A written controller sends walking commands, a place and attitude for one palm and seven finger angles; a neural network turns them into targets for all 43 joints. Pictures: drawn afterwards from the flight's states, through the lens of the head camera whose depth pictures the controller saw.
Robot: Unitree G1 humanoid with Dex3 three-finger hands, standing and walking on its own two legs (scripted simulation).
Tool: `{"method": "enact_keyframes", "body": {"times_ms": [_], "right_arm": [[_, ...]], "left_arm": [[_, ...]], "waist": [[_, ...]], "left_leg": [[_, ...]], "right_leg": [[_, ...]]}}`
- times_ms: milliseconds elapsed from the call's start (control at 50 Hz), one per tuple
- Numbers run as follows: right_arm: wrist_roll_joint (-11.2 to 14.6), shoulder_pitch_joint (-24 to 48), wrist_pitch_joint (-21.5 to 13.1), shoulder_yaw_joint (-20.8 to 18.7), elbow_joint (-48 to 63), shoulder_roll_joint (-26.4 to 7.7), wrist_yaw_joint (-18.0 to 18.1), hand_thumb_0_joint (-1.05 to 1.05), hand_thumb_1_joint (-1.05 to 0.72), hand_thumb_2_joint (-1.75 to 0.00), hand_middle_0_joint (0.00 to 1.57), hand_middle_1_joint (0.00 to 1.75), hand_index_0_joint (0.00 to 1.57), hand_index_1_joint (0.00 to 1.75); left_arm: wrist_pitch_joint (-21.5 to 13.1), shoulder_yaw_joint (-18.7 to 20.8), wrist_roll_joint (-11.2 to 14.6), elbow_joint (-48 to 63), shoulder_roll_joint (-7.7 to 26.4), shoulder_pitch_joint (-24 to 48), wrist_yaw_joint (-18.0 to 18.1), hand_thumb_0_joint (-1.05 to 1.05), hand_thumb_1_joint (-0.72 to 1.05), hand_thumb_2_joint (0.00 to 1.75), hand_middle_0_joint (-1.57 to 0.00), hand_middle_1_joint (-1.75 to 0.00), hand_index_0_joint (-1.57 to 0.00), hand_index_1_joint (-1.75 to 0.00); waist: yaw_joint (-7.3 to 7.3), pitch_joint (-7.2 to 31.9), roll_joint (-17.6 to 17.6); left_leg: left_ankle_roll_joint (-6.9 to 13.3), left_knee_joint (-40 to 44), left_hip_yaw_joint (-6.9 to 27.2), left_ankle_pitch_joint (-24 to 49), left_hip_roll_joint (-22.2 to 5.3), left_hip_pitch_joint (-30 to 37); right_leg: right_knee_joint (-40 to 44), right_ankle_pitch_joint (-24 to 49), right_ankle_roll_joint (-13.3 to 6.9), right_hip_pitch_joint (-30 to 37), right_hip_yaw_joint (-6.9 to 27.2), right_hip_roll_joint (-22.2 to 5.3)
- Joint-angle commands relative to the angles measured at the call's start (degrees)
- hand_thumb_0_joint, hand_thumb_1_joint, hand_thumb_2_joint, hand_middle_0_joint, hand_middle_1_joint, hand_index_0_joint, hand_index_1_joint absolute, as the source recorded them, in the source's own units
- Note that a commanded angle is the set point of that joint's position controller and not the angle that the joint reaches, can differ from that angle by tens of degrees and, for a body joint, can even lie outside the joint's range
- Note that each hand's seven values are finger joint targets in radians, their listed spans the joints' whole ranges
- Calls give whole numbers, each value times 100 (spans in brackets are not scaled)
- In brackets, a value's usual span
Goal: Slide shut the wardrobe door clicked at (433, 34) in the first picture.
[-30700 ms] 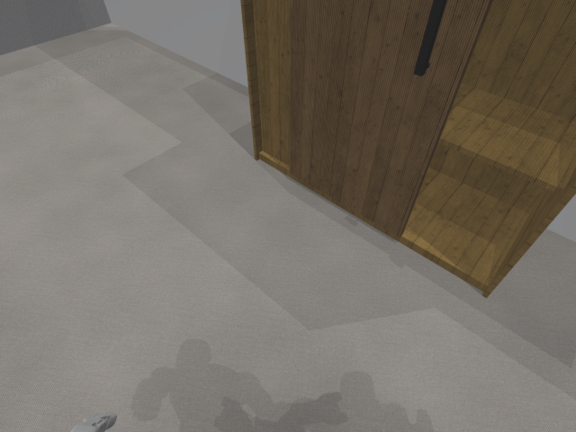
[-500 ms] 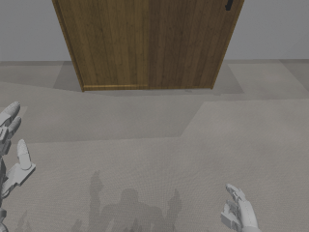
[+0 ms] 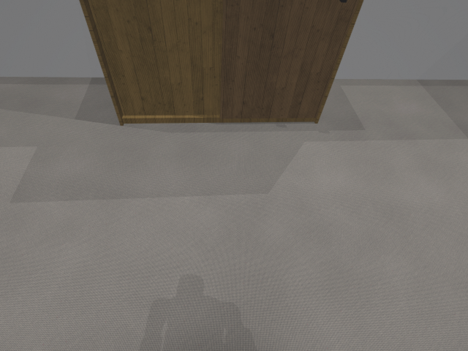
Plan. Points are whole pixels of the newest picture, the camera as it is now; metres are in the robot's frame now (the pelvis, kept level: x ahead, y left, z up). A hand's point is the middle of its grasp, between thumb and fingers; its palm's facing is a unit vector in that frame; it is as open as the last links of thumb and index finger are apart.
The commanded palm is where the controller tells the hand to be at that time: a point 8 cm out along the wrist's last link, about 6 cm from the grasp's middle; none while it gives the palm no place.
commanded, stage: let the arm hang, fingers relaxed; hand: left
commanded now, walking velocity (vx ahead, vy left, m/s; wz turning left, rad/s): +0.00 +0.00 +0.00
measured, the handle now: out of the picture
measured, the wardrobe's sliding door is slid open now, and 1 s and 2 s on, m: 0.00 0.00 0.00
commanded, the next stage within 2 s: look to check the result in 0.66 s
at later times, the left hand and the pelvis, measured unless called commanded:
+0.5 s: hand out of the picture +0.00 +0.15 -0.18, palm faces +0.01 -0.99 -0.15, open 7.3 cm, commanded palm none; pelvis +0.01 +0.00 +0.00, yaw -1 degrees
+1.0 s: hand out of the picture +0.02 +0.14 -0.17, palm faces +0.00 -0.99 -0.15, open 7.4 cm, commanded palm none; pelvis +0.03 -0.01 +0.00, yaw -1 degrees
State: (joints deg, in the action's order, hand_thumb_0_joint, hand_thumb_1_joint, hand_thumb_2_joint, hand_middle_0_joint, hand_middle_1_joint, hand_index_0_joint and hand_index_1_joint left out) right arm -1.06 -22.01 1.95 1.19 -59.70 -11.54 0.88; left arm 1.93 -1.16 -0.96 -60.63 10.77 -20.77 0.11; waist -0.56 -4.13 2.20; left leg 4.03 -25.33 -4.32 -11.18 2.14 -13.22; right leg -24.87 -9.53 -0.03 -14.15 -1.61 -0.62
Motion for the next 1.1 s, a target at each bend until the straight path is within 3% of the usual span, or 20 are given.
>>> {"method": "enact_keyframes", "body": {"times_ms": [0, 180, 420, 580, 1080], "right_arm": [[2, -68, -245, -153, 194, -450, 106, 0, -90, -90, 20, 30, 20, 30], [23, -449, -265, -154, -226, -143, 142, 0, -90, -90, 20, 30, 20, 30], [3, -389, -299, -174, -306, 109, 143, 0, -90, -90, 20, 30, 20, 30], [33, -341, -373, -141, -326, 50, 179, 0, -90, -90, 20, 30, 20, 30], [52, -183, -386, -105, -484, -38, 205, 0, -90, -90, 20, 30, 20, 30]], "left_arm": [[-202, 132, -5, -9, 439, -145, 79, 0, 90, 90, -20, -30, -20, -30], [-240, 108, -1, -446, 175, -328, 157, 0, 90, 90, -20, -30, -20, -30], [-260, 139, -23, -383, -30, -242, 193, 0, 90, 90, -20, -30, -20, -30], [-309, 144, -4, -384, 40, -178, 187, 0, 90, 90, -20, -30, -20, -30], [-320, 122, 19, -483, 109, -24, 205, 0, 90, 90, -20, -30, -20, -30]], "waist": [[-4, 49, -476], [26, -159, -60], [31, -480, -52], [50, -91, -260], [49, -27, -176]], "left_leg": [[45, 1103, 1202, -1406, -841, -385], [30, 991, 1089, -1141, -833, -277], [-8, 1069, 1032, -1164, -822, -396], [-42, 911, 909, -222, -837, 59], [-93, 857, 813, 448, -870, 394]], "right_leg": [[449, -670, -194, 169, 733, -399], [510, -760, -203, -76, 812, -435], [500, -727, -179, -308, 821, -404], [511, -163, -188, -32, 819, -463], [619, 259, -170, 263, 801, -531]]}}
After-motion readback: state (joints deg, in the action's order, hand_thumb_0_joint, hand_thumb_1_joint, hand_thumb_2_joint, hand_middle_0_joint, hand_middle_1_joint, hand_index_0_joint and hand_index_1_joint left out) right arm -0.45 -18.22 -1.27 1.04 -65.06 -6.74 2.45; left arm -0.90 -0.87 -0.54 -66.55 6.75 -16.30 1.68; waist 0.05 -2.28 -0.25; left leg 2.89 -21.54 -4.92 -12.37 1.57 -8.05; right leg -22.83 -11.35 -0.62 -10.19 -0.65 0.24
